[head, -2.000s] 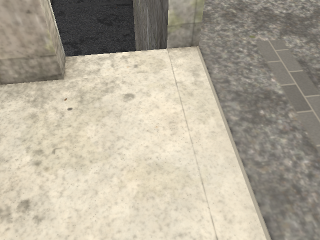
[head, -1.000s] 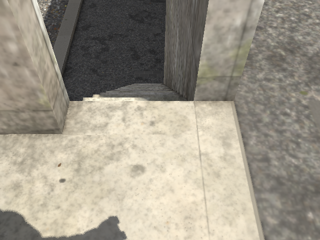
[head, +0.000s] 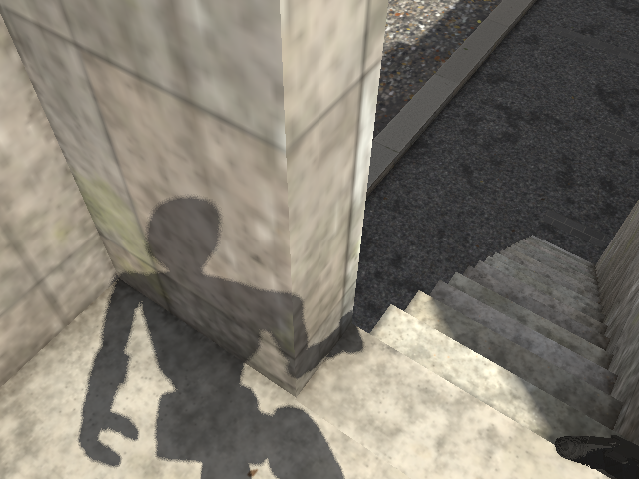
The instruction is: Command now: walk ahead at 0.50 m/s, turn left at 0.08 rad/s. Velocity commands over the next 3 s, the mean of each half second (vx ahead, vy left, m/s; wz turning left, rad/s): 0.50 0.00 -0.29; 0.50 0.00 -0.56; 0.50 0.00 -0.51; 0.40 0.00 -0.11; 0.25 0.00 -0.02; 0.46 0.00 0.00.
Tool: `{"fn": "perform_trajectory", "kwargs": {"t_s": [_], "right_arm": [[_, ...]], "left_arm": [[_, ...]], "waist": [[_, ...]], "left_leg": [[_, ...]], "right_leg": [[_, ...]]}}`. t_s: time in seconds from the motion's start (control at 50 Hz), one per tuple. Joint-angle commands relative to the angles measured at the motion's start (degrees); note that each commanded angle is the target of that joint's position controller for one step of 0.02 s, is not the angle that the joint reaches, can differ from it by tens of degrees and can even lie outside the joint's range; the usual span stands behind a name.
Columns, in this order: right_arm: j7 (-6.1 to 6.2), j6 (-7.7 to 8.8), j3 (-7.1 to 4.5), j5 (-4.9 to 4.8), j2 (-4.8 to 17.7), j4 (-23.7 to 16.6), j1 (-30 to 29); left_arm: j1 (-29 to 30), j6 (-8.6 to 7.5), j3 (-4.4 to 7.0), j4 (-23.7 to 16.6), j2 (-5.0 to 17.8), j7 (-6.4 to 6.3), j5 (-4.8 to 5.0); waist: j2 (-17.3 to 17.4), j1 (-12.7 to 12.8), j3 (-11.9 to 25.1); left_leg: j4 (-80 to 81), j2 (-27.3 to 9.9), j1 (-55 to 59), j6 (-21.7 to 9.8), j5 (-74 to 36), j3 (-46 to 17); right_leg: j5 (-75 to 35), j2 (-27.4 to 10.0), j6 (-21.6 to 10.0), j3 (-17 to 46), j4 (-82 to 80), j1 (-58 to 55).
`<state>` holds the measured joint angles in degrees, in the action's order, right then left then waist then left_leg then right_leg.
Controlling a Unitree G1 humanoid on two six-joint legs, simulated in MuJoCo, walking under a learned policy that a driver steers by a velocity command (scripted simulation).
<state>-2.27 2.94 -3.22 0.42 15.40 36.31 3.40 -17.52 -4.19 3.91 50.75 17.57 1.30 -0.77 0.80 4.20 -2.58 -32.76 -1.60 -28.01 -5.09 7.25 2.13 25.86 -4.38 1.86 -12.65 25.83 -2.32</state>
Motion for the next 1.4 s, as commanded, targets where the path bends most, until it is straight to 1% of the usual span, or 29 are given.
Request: {"fn": "perform_trajectory", "kwargs": {"t_s": [0.02,0.04,0.06,0.1,0.18,0.2,0.22,0.32,0.34,0.5,0.52,0.54,0.56,0.58,0.6,0.62,0.64,0.7,0.76,0.88,0.98,1.02,1.04,1.06,1.1,1.26,1.34,1.36,1.4], "right_arm": [[1.58,2.61,-3.67,4.56,12.17,7.82,38.62],[1.22,0.93,-5.52,-1.48,16.22,5.03,26.28],[1.4,0.88,-4.21,-2.37,13.27,2.46,19.0],[2.12,0.58,-2.99,-0.77,8.95,2.58,12.6],[2.9,3.36,-1.65,0.34,5.67,4.93,9.71],[2.51,3.55,-0.83,0.73,4.33,7.93,13.8],[2.39,3.78,-0.9,0.98,3.9,8.72,14.76],[2.98,2.93,-1.19,1.58,5.19,9.46,15.32],[-0.29,4.37,0.55,7.57,3.76,9.86,19.86],[1.65,1.77,-3.14,5.77,11.76,10.6,18.59],[2.96,-1.74,-2.41,-8.39,7.63,10.93,15.99],[1.09,1.08,0.4,8.85,4.34,12.13,24.24],[0.67,3.76,0.95,11.73,1.89,10.44,27.24],[3.01,1.86,-1.51,-2.26,4.3,6.34,14.93],[-0.42,3.31,2.01,4.82,0.41,6.26,13.3],[1.63,4.69,0.71,4.43,2.44,6.74,7.25],[3.5,4.96,0.52,4.94,4.11,5.48,7.97],[5.43,4.26,1.51,2.21,1.93,4.43,12.51],[5.27,-2.4,1.29,-0.16,0.85,2.43,11.58],[2.26,-2.23,1.28,0.25,-0.08,-1.35,0.1],[2.22,-3.95,-0.04,0.84,3.44,0.48,10.23],[3.36,-1.36,-1.67,3.28,8.51,5.2,24.17],[2.51,0.28,-1.67,0.63,14.63,7.84,28.58],[2.23,0.19,-2.49,-0.88,13.64,9.17,26.69],[1.05,0.79,-0.56,-0.32,4.95,6.64,16.31],[2.35,3.03,-0.25,-1.97,5.5,11.4,17.52],[3.01,2.45,-0.79,-0.6,7.01,14.98,21.41],[4.04,3.74,-0.45,4.62,0.1,7.83,16.32],[5.5,3.53,0.32,4.59,-0.96,8.61,16.27]], "left_arm": [[-10.16,-2.18,-3.45,-5.44,-5.79,6.36,-6.73],[6.32,-2.2,0.04,-6.23,7.2,3.1,6.71],[10.35,-2.41,0.3,-8.4,9.54,1.83,7.29],[8.67,-1.66,0.18,-7.01,6.81,-0.27,3.26],[4.48,1.31,-0.07,-6.53,2.2,-1.35,2.97],[1.29,3.65,-0.55,-4.4,1.41,0.09,-3.71],[2.89,4.53,-0.35,-4.96,1.06,0.39,-4.19],[11.2,4.16,-1.29,-8.11,-0.99,0.75,-1.61],[4.47,2.17,-2.65,-5.84,-1.05,1.84,-3.08],[10.9,0.06,-2.25,-7.02,1.25,2.2,-0.2],[0.91,0.92,0.58,-3.5,2.54,1.97,8.54],[-3.17,-1.88,1.51,-3.0,8.62,0.06,-1.08],[-14.52,-2.25,3.62,-0.86,12.95,-1.76,-1.97],[-15.69,0.86,4.77,0.14,16.88,-2.17,-0.65],[-20.17,-2.23,2.72,2.82,10.62,-1.81,-3.09],[-13.93,-3.28,1.76,1.62,4.89,-1.06,-1.32],[-6.51,-3.13,-0.77,-0.56,0.2,-0.74,-1.04],[-1.18,-2.53,-1.94,-4.89,0.09,-0.01,-0.83],[-11.2,2.73,1.25,-3.15,5.42,-3.8,1.23],[-10.45,5.59,1.36,-6.64,0.04,-3.4,0.93],[-5.01,6.02,2.86,-11.2,4.25,-4.53,-0.41],[-2.41,4.92,0.73,-11.48,-2.11,-3.65,-0.83],[-9.19,3.71,0.18,-11.79,-3.64,-2.83,-0.95],[-20.03,3.76,1.24,-6.36,0.45,-2.29,-0.8],[-12.06,5.0,2.36,-3.12,3.85,-1.94,-0.55],[-0.22,8.01,2.2,0.16,0.15,-3.45,1.74],[-0.25,7.59,0.9,1.53,-2.73,-2.82,0.47],[-21.29,2.19,-2.62,7.84,-16.25,2.36,-8.06],[-18.43,-1.92,-0.55,7.17,-9.9,5.08,-6.67]], "waist": [[14.25,-11.78,33.37],[8.39,-13.36,18.35],[6.7,-12.25,9.75],[1.64,-6.99,4.97],[3.26,-3.8,1.74],[2.2,-2.78,-0.42],[2.63,-3.91,-1.31],[3.03,-4.99,-0.34],[4.3,-3.18,0.13],[3.14,-2.54,1.59],[7.94,-2.06,3.53],[-3.22,1.04,9.1],[-10.82,2.42,21.19],[-10.55,3.78,15.69],[-3.34,7.14,24.26],[-6.7,5.45,3.62],[-4.04,0.91,4.7],[-2.04,-5.29,6.97],[-2.82,-5.12,5.27],[-8.64,-2.06,0.43],[-7.5,-8.0,2.66],[2.29,-13.74,7.58],[18.83,-6.93,9.41],[19.39,-4.03,11.42],[3.48,-4.2,4.27],[11.37,-4.51,-2.24],[9.86,-4.64,-0.09],[4.75,-2.9,-2.08],[2.9,-5.64,-1.94]], "left_leg": [[8.46,-20.16,72.35,-21.29,-8.73,-39.28],[12.57,-22.24,52.78,-15.21,-0.34,-38.22],[14.04,-19.38,41.21,-11.33,-2.18,-27.28],[18.33,-15.55,25.32,-7.81,-6.11,-17.29],[25.09,-14.14,14.76,-7.34,-6.55,-6.65],[25.56,-12.24,13.88,-5.9,-8.77,-2.23],[25.36,-11.84,14.38,-5.41,-11.93,-0.13],[22.46,-11.3,20.34,-3.1,-16.89,7.18],[24.21,-21.58,26.77,-11.29,-23.82,-2.13],[11.28,-14.76,33.66,-4.15,-44.7,12.74],[-5.89,-5.08,34.35,2.63,-50.18,18.53],[-7.81,-11.73,14.66,1.71,-35.5,11.47],[-26.18,-4.43,-1.25,7.58,-9.78,12.11],[-56.03,6.6,-14.99,10.99,26.54,6.23],[-49.4,1.04,-14.57,5.33,22.71,-10.11],[-54.03,-0.95,-21.05,5.04,19.59,-8.27],[-46.92,-3.47,-16.11,5.46,14.33,-8.92],[-41.57,-5.86,-3.02,8.22,14.83,-6.42],[-31.28,-4.5,-9.53,9.76,12.75,-3.53],[-12.29,-2.75,-6.17,8.72,-4.54,-4.0],[-8.84,0.87,11.14,6.19,10.46,-6.61],[4.13,-7.13,28.94,3.37,6.91,-13.15],[6.96,-19.67,35.74,0.65,-11.54,-34.04],[9.82,-22.82,30.76,-3.08,-12.12,-44.89],[7.16,-19.8,19.66,-7.33,-10.9,-28.14],[11.28,-12.36,18.51,0.09,-14.9,-2.86],[12.47,-14.23,20.17,-4.17,-11.75,0.52],[11.48,-17.16,11.96,-3.52,3.76,-2.23],[8.9,-17.87,10.9,-5.2,10.0,-1.51]], "right_leg": [[12.15,7.22,-4.17,12.89,36.49,40.89],[12.25,3.96,-3.11,16.61,48.86,48.69],[6.07,0.77,-3.65,17.2,48.43,48.36],[-2.8,-2.95,-2.34,16.51,42.81,40.2],[-11.05,-4.28,0.02,17.91,40.8,35.99],[-15.17,-3.13,-0.75,15.35,37.23,35.37],[-19.0,-3.16,-1.16,15.24,35.14,36.74],[-28.43,-2.09,-1.39,10.79,20.0,35.04],[-21.94,-3.52,-1.62,17.86,21.59,40.38],[-20.85,6.86,-5.33,5.51,7.61,29.92],[-30.49,7.38,-6.4,1.91,10.51,25.34],[-29.16,10.09,-11.43,8.25,8.53,2.52],[-47.77,-1.91,-24.92,27.97,10.88,-22.06],[-58.31,-14.39,-28.97,50.88,0.75,-19.36],[-28.19,-12.59,-20.74,42.53,-5.29,-18.04],[-12.53,-8.31,-18.74,38.41,-6.61,-0.79],[-17.32,-7.99,-18.98,34.12,-7.83,9.83],[-34.97,-6.17,-21.86,29.71,-10.48,27.24],[-33.73,-4.28,-18.87,31.74,-8.0,16.29],[-15.33,0.66,-13.27,31.48,-10.98,18.76],[-18.26,0.78,-9.22,36.03,-1.67,21.98],[-16.03,10.06,-5.21,26.94,25.31,28.2],[7.58,13.36,-5.58,22.55,39.71,36.93],[2.94,10.86,-4.55,24.6,49.38,38.84],[-3.1,7.5,-4.35,24.26,57.48,37.85],[-18.7,6.01,-3.39,18.84,40.17,41.28],[-13.61,2.89,-3.88,13.76,30.54,37.14],[-19.6,1.72,-2.39,19.44,45.44,37.07],[-16.38,2.05,-1.62,18.2,48.1,42.15]]}}
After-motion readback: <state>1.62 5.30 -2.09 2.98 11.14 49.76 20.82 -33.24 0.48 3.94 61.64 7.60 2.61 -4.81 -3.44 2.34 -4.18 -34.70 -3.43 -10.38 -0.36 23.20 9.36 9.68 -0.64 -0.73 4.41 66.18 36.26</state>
